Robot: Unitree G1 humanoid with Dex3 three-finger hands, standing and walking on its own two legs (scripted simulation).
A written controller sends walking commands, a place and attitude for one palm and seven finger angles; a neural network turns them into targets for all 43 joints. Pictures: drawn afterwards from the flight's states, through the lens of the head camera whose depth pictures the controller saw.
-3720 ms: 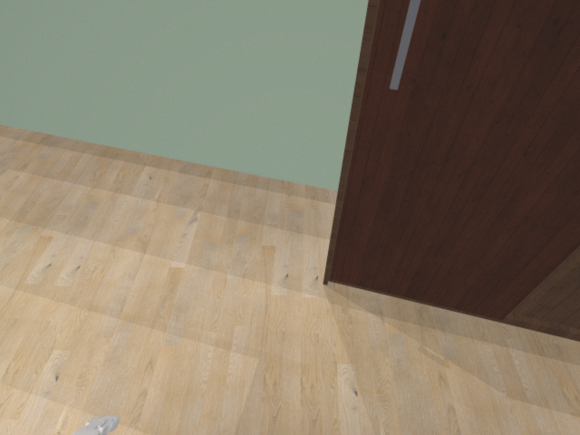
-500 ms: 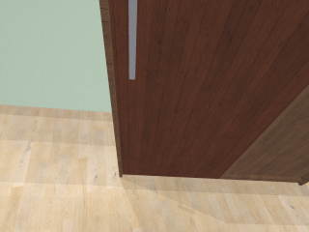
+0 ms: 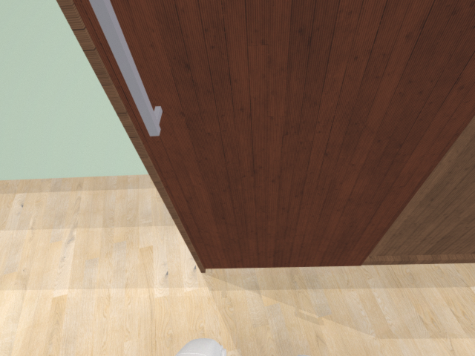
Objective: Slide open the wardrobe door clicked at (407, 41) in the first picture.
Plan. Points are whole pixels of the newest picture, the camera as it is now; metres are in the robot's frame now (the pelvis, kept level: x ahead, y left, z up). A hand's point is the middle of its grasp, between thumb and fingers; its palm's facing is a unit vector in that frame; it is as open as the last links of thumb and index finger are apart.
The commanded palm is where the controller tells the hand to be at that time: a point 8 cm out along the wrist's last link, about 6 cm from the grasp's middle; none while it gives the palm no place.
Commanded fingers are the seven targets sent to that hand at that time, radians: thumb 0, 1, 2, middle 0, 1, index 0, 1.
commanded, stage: come to a stop and stand still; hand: left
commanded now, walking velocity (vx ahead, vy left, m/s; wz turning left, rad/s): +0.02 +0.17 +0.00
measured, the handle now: (130, 56) +0.47 +0.16 +0.26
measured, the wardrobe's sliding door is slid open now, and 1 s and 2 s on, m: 0.00 0.00 0.00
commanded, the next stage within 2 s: look again from close up in 1.32 s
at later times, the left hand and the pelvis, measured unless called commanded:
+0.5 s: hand out of the picture -0.05 +0.26 -0.17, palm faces +0.08 -0.99 -0.15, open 7.4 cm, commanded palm none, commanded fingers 0.00 0.90 0.90 -0.20 -0.30 -0.20 -0.30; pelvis -0.04 +0.07 +0.02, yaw +1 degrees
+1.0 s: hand out of the picture +0.07 +0.18 -0.16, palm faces +0.03 -0.98 -0.19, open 7.2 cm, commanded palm none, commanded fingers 0.00 0.90 0.90 -0.20 -0.30 -0.20 -0.30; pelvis -0.01 +0.01 +0.00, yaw +2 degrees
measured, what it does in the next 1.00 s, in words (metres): steps on the spot: left foot, then right foot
